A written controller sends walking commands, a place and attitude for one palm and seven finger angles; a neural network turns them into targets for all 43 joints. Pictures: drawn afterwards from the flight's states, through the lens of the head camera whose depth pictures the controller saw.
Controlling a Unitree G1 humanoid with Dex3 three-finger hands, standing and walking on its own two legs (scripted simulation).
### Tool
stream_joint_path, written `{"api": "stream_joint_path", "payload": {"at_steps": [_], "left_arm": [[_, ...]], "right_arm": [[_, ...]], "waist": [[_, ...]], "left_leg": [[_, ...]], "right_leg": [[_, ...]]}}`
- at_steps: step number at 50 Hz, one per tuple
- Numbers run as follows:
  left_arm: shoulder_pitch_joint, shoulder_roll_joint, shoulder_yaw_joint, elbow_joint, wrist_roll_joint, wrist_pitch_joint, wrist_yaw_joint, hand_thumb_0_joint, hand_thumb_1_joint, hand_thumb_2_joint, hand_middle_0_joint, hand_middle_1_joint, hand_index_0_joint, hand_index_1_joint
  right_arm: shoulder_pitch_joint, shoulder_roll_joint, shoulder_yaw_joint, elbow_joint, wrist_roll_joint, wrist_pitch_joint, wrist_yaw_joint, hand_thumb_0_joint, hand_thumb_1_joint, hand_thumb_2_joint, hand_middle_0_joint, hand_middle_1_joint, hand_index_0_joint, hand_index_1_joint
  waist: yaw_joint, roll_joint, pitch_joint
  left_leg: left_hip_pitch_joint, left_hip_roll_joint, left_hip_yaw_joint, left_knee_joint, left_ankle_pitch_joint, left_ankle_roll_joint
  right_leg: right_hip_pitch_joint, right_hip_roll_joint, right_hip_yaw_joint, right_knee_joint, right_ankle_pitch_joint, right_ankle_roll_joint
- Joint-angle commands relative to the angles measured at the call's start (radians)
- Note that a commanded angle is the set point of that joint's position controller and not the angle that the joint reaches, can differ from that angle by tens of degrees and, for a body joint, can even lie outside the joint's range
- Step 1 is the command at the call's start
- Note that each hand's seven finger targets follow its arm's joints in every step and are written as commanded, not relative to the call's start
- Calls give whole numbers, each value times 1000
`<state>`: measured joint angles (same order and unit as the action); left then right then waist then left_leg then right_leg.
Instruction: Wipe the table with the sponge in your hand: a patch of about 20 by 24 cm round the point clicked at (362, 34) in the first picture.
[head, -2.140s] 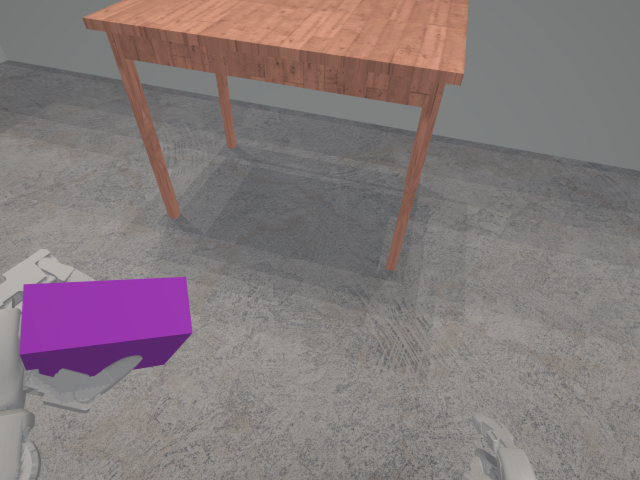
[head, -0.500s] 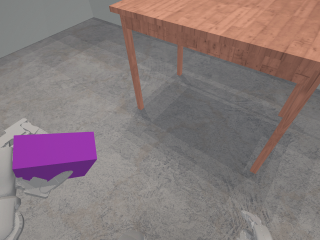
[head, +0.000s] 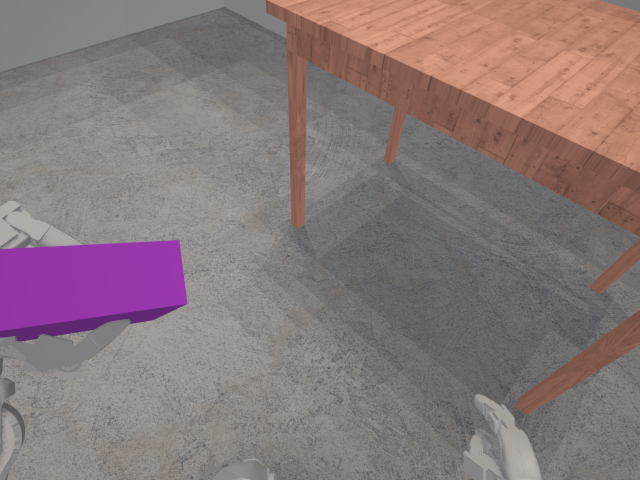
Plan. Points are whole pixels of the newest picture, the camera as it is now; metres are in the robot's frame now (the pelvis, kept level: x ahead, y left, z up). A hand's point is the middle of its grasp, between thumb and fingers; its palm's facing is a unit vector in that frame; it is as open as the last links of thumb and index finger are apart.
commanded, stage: walk to a spot facing it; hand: left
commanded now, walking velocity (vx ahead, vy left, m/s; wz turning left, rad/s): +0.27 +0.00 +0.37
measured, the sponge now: (117, 290) +0.24 +0.20 +0.17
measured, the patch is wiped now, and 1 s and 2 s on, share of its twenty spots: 0.00 0.00 0.00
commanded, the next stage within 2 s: turn to face it in 0.22 s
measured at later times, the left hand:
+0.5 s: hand (136, 261) +0.27 +0.19 +0.18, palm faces +0.57 -0.74 -0.35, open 9.4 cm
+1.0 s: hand (228, 182) +0.35 +0.12 +0.21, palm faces +0.26 -0.86 -0.44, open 9.4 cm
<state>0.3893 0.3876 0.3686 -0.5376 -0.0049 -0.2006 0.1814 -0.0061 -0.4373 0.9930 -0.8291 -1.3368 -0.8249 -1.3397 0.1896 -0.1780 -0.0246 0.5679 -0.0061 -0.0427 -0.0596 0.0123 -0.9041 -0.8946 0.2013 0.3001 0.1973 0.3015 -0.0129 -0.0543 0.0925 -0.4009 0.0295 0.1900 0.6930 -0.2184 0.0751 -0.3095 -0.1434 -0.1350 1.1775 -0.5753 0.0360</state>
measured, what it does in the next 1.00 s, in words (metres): walks ahead: right foot, then left foot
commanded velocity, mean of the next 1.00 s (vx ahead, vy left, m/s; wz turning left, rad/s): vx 0.07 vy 0.00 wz -0.31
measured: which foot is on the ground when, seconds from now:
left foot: down 0.00-0.38, up 0.40-0.72, down 0.74-1.00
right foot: up 0.00-0.36, down 0.38-0.78, up 0.80-1.00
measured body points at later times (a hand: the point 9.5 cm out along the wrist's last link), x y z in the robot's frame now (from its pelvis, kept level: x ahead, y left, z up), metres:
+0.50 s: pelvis +0.10 -0.08 +0.02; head +0.11 -0.09 +0.47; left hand +0.23 +0.23 +0.20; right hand +0.31 -0.27 -0.08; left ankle +0.07 +0.06 -0.65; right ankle +0.13 -0.16 -0.71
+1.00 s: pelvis +0.11 -0.08 +0.03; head +0.15 -0.08 +0.48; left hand +0.33 +0.16 +0.23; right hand +0.26 -0.30 -0.06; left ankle +0.12 +0.04 -0.71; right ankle +0.12 -0.20 -0.67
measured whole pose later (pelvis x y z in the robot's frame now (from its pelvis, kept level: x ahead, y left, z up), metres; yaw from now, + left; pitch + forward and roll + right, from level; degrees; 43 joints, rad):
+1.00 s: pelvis +0.11 -0.08 +0.03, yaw -7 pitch -1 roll -1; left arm 0.44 0.39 0.34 -0.59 0.00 -0.18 0.13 -0.01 -0.44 1.00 -0.83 -1.34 -0.82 -1.34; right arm 0.21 -0.14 0.03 0.52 0.00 -0.04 0.01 0.01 -0.90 -0.89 0.21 0.30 0.20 0.30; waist 0.03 0.01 0.10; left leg -0.21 0.18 0.27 0.54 -0.29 -0.03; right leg -0.44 -0.04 -0.10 0.88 -0.39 0.06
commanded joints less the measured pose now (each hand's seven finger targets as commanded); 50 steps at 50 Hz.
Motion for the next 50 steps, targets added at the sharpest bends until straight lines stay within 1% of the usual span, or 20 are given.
{"api": "stream_joint_path", "payload": {"at_steps": [1,3,8,14,17,18,19,20,21,23,27,32,35,36,37,38,39,40,45,50], "left_arm": [[-93,253,187,-323,-9,-84,-8,0,100,1300,-1200,-1600,-1200,-1600],[22,263,234,-397,-25,-93,-8,0,100,1300,-1200,-1600,-1200,-1600],[172,107,162,-287,-54,-80,-23,0,100,1300,-1200,-1600,-1200,-1600],[-14,50,50,-98,-27,-48,-35,0,100,1300,-1200,-1600,-1200,-1600],[-106,49,4,-87,-8,-32,-32,0,100,1300,-1200,-1600,-1200,-1600],[-151,79,5,-126,5,-28,-26,0,100,1300,-1200,-1600,-1200,-1600],[-171,134,20,-143,11,-21,-20,0,100,1300,-1200,-1600,-1200,-1600],[-201,195,54,-175,5,-20,-12,0,100,1300,-1200,-1600,-1200,-1600],[-257,194,59,-223,2,-33,-6,0,100,1300,-1200,-1600,-1200,-1600],[-184,213,95,-230,-4,-43,-12,0,100,1300,-1200,-1600,-1200,-1600],[-6,192,154,-230,-26,-72,-6,0,100,1300,-1200,-1600,-1200,-1600],[98,155,159,-134,-39,-69,-7,0,100,1300,-1200,-1600,-1200,-1600],[53,137,123,-141,-35,-61,-10,0,100,1300,-1200,-1600,-1200,-1600],[26,141,116,-161,-33,-62,-10,0,100,1300,-1200,-1600,-1200,-1600],[1,143,106,-183,-31,-63,-12,0,100,1300,-1200,-1600,-1200,-1600],[1,141,93,-211,-29,-65,-16,0,100,1300,-1200,-1600,-1200,-1600],[35,135,81,-200,-20,-72,-19,0,100,1300,-1200,-1600,-1200,-1600],[15,152,75,-229,-6,-81,-23,0,100,1300,-1200,-1600,-1200,-1600],[-37,137,49,-340,-6,-55,-26,0,100,1300,-1200,-1600,-1200,-1600],[33,147,107,-214,-22,-37,-34,0,100,1300,-1200,-1600,-1200,-1600]], "right_arm": [[-63,-148,-49,-127,20,-60,14,0,-900,-900,200,300,200,300],[-67,-129,-43,-118,21,-65,18,0,-900,-900,200,300,200,300],[-42,-112,-31,-103,21,-88,32,0,-900,-900,200,300,200,300],[-20,-139,-33,-75,19,-98,-10,0,-900,-900,200,300,200,300],[-35,-126,-13,-72,21,-95,-17,0,-900,-900,200,300,200,300],[-21,-113,-8,-72,26,-93,-15,0,-900,-900,200,300,200,300],[-44,-89,-2,-83,24,-87,-17,0,-900,-900,200,300,200,300],[-105,-104,2,-106,18,-94,-26,0,-900,-900,200,300,200,300],[-107,-108,11,-84,2,-102,-28,0,-900,-900,200,300,200,300],[-118,-131,-7,-85,9,-93,-17,0,-900,-900,200,300,200,300],[-107,-96,10,-104,2,-50,-10,0,-900,-900,200,300,200,300],[-87,-106,-8,-151,6,-30,-2,0,-900,-900,200,300,200,300],[-57,-120,-20,-164,18,-11,-4,0,-900,-900,200,300,200,300],[-51,-129,-27,-167,17,-4,-8,0,-900,-900,200,300,200,300],[-50,-145,-34,-176,20,-3,-10,0,-900,-900,200,300,200,300],[-50,-158,-40,-185,24,-7,-9,0,-900,-900,200,300,200,300],[-37,-143,-32,-193,17,-11,1,0,-900,-900,200,300,200,300],[-50,-137,-19,-187,-1,-18,9,0,-900,-900,200,300,200,300],[-42,-158,-33,-181,6,-41,47,0,-900,-900,200,300,200,300],[-40,-153,-30,-178,10,-44,55,0,-900,-900,200,300,200,300]], "waist": [[8,257,-222],[29,284,-227],[12,292,-226],[13,253,-137],[34,196,-155],[25,91,-189],[20,-150,-201],[39,-235,-170],[28,-112,-196],[21,-70,-139],[19,-65,-177],[41,-77,-230],[15,-45,-281],[10,-10,-292],[11,55,-289],[21,212,-295],[35,283,-279],[35,347,-254],[27,344,-193],[16,333,-115]], "left_leg": [[294,358,-607,-349,159,197],[211,279,-458,-370,40,143],[118,221,-312,-422,9,90],[121,220,-341,-376,-82,98],[98,169,-292,-195,-56,48],[99,106,-219,-60,-71,12],[-69,29,-138,172,-181,-37],[-242,-48,-147,388,-389,-76],[-216,-9,-218,450,-319,-87],[-176,30,-213,449,-225,-112],[-67,33,-119,203,-170,-125],[-12,17,-79,-29,-139,-135],[186,42,-62,-234,43,-133],[261,77,-70,-280,125,-122],[341,176,-148,-296,294,-84],[458,326,-274,-275,602,-23],[516,422,-328,-269,881,37],[494,450,-328,-271,933,56],[378,357,-76,-281,666,-13],[235,391,-11,-343,422,-31]], "right_leg": [[-364,-2,154,227,54,15],[-314,0,117,111,147,18],[-172,37,16,-183,254,39],[-78,103,-28,-433,118,56],[107,121,-31,-722,215,39],[160,52,43,-829,307,6],[271,-146,296,-871,451,-67],[292,-294,544,-877,682,-171],[270,-305,479,-863,686,-186],[177,-222,473,-858,677,-194],[185,-128,225,-802,864,-191],[220,-116,325,-764,929,-197],[153,-76,316,-676,905,-134],[117,-38,293,-631,863,-103],[20,17,274,-574,720,-67],[-131,84,213,-480,371,-20],[-233,124,155,-333,62,-1],[-259,118,139,-223,10,3],[-202,106,57,-231,184,10],[-112,113,-4,-347,200,31]]}}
